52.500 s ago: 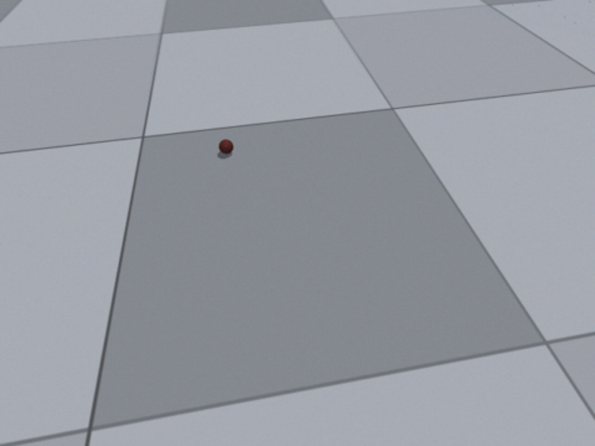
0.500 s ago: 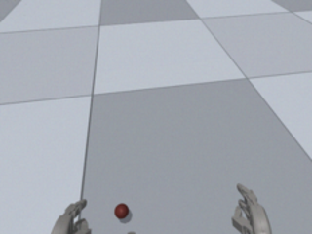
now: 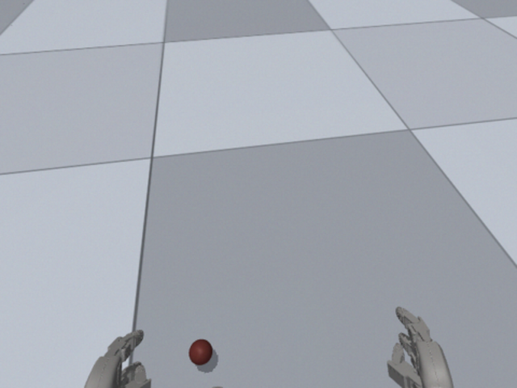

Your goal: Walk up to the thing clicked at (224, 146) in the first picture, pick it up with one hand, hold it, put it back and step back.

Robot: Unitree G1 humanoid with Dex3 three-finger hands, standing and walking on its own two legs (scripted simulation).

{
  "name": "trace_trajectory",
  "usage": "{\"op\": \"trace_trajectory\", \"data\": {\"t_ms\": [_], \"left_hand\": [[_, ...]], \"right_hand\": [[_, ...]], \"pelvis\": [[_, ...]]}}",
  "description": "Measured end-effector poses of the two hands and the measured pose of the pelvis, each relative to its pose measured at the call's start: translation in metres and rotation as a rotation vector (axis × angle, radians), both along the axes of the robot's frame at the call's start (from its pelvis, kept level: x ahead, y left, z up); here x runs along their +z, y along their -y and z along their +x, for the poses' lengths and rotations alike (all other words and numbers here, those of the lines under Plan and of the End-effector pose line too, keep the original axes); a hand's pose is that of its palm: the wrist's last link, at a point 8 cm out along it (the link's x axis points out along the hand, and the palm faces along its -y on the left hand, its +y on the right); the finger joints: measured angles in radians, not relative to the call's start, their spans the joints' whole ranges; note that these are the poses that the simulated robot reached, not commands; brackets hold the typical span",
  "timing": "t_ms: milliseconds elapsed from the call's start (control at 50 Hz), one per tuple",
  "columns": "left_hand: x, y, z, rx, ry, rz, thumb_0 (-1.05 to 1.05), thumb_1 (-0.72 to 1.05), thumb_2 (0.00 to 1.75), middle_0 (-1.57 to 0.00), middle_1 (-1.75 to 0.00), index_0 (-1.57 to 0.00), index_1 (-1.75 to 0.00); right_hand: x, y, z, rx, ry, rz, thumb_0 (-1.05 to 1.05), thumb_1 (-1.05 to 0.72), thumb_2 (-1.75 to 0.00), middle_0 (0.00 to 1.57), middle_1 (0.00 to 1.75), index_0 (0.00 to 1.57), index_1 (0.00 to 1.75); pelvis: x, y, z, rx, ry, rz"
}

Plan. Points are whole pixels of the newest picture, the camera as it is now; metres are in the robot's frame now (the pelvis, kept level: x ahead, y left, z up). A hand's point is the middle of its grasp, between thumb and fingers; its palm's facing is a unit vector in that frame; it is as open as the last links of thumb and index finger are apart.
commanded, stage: home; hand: left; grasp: from above
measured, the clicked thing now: (200, 351) +0.36 +0.20 -0.67
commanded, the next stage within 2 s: stand in 0.26 s
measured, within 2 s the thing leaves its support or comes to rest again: neither
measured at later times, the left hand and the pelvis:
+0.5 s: hand out of the picture +0.15 +0.21 -0.08, palm faces +0.00 -0.95 -0.31, open 7.4 cm; pelvis -0.01 +0.00 +0.02, yaw +0 degrees
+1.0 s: hand out of the picture +0.03 +0.24 -0.10, palm faces +0.04 -0.95 -0.30, open 7.4 cm; pelvis -0.01 +0.02 +0.06, yaw +0 degrees
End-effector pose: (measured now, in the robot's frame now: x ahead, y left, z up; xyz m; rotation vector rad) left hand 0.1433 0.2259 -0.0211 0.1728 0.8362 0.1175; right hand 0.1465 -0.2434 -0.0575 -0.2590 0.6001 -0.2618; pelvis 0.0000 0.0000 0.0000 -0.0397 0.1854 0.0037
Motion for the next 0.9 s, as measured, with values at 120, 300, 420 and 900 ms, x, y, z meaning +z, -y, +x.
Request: {"op": "trace_trajectory", "data": {"t_ms": [120,300,420,900], "left_hand": [[0.0,0.001,0.0,-0.001,0.001,-0.002,0.01,0.91,0.9,-0.2,-0.3,-0.2,-0.3],[0.0,0.0,-0.002,0.0,0.0,0.0,0.01,0.91,0.9,-0.2,-0.3,-0.2,-0.3],[-0.013,-0.009,0.002,-0.036,0.034,0.073,0.01,0.91,0.9,-0.2,-0.3,-0.2,-0.3],[-0.05,-0.061,-0.109,0.113,-0.416,0.09,0.01,0.91,0.9,-0.2,-0.3,-0.2,-0.3]], "right_hand": [[0.0,0.0,0.001,0.002,0.002,0.0,0.01,-0.9,-0.89,0.2,0.3,0.2,0.3],[0.0,-0.001,0.0,0.002,0.0,0.003,0.01,-0.9,-0.89,0.2,0.3,0.2,0.3],[-0.012,0.0,-0.005,0.1,-0.15,-0.031,0.01,-0.9,-0.89,0.2,0.3,0.2,0.3],[-0.006,0.014,-0.087,-0.018,-0.601,0.04,0.01,-0.9,-0.89,0.2,0.3,0.2,0.3]], "pelvis": [[0.0,0.0,0.0,0.001,0.0,-0.001],[0.0,0.0,-0.001,0.002,0.0,-0.001],[0.007,0.0,-0.008,0.001,0.07,0.02],[0.059,-0.015,-0.006,-0.002,0.239,0.037]]}}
